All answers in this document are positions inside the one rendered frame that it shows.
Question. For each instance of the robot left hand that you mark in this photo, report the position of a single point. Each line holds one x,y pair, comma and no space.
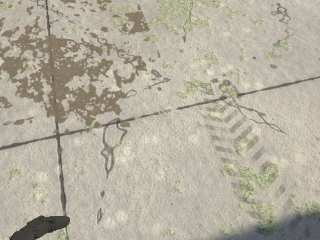
40,226

